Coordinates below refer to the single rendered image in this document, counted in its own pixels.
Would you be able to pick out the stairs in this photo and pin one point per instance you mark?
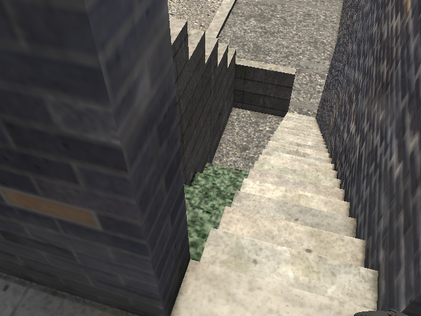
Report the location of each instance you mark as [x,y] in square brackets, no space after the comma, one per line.
[289,223]

